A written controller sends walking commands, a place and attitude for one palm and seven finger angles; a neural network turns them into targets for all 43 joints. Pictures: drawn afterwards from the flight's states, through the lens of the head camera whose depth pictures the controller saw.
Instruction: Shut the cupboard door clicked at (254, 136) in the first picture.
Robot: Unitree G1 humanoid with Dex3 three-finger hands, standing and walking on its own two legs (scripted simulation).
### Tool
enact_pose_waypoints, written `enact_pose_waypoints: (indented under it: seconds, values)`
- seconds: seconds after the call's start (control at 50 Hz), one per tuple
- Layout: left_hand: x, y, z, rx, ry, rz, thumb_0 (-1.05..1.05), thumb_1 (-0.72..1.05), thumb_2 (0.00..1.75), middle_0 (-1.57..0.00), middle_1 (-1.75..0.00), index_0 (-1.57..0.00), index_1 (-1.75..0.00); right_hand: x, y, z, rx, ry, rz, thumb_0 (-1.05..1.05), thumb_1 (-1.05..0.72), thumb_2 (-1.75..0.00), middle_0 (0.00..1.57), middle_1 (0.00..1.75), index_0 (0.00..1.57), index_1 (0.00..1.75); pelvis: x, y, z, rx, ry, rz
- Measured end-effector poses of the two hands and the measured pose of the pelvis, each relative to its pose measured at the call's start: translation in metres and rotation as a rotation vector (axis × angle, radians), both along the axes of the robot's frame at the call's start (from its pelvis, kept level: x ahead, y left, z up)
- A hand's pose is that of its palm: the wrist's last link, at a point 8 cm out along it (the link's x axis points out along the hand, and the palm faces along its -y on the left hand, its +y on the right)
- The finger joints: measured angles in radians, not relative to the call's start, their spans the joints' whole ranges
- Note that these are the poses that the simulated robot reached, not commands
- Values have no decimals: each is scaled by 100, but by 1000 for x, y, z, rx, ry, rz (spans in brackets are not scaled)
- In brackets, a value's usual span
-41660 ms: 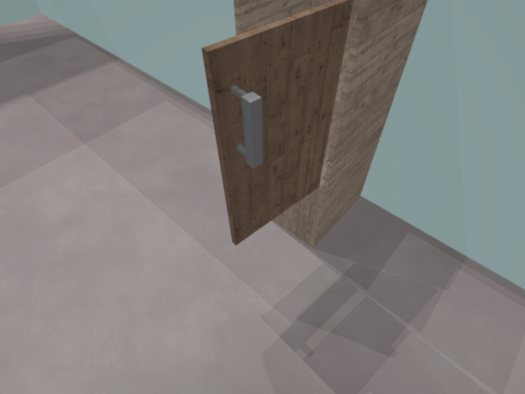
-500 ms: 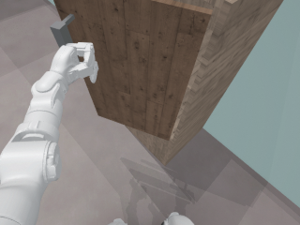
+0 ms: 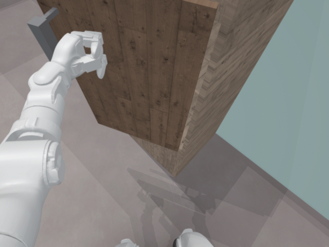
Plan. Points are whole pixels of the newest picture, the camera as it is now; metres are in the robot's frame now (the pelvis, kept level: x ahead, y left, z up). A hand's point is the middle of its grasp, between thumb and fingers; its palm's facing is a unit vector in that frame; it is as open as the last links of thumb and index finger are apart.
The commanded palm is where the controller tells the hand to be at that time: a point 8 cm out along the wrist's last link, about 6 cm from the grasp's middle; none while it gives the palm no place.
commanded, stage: pull the fist back off the door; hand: left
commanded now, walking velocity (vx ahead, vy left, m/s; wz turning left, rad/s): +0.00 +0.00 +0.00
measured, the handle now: (60, 47) +0.57 +0.19 +0.13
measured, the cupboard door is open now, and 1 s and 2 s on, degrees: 23 18 18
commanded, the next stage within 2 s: draw the hand back to the body in 0.96 s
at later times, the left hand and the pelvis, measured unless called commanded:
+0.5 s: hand (115, 60) +0.51 +0.06 +0.13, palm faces +0.04 -1.00 -0.01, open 3.1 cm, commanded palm +0.47 +0.12 +0.13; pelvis -0.01 -0.02 +0.00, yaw -1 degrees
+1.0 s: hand (105, 89) +0.43 +0.08 +0.13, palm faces +0.02 -1.00 -0.01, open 3.1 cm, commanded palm +0.41 +0.13 +0.13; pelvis -0.01 -0.02 +0.02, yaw +0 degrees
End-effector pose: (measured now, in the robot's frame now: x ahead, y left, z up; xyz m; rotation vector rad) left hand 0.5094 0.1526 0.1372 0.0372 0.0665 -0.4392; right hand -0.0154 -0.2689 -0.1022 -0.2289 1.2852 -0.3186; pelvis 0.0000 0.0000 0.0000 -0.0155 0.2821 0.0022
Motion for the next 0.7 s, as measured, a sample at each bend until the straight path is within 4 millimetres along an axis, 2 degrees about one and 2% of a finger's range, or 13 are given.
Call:
enact_pose_waypoints:
  seconds: [0.12, 0.22, 0.28, 0.36, 0.44, 0.58, 0.7]
  values:
    - [2, -4, 1, -26, 14, 18, 1, 91, 97, -130, -150, -130, -150, 8, -10, -1, -20, -1, 26, 0, -90, -90, 20, 30, 21, 30, -3, -4, -3, -4, 12, 16]
    - [2, -12, -7, -142, 24, 350, 1, 79, 92, -130, -150, -130, -150, 14, -6, -3, 30, -19, 66, 0, -90, -90, 20, 30, 21, 30, -5, -6, -2, -7, 28, 23]
    - [-4, -21, -7, -80, -51, 486, 1, 79, 91, -130, -150, -130, -150, 16, 0, -6, 79, -35, 88, 0, -90, -90, 20, 30, 20, 30, -6, -8, -4, -3, 35, 17]
    - [-11, -34, -10, 7, -89, 487, 1, 84, 91, -130, -150, -130, -150, 10, 9, -12, 135, -41, 59, 0, -90, -90, 20, 30, 21, 30, -7, -11, -4, 4, 20, 4]
    - [-16, -40, -12, -9, -45, 473, 1, 88, 91, -130, -150, -130, -150, 1, 14, -14, 160, -44, 10, 0, -90, -90, 20, 30, 21, 30, -6, -13, 1, 10, -7, -16]
    - [-31, -34, -2, -19, -99, 480, 2, 89, 91, -130, -150, -130, -150, -8, 9, -10, 166, -48, -24, 0, -90, -90, 20, 30, 21, 30, -4, -18, 7, 17, -46, -34]
    - [-55, -25, -13, -22, -71, 475, 2, 90, 90, -130, -150, -130, -150, 3, -4, -4, 142, -64, -11, 1, -90, -90, 20, 30, 20, 30, -4, -20, 11, 17, -79, -30]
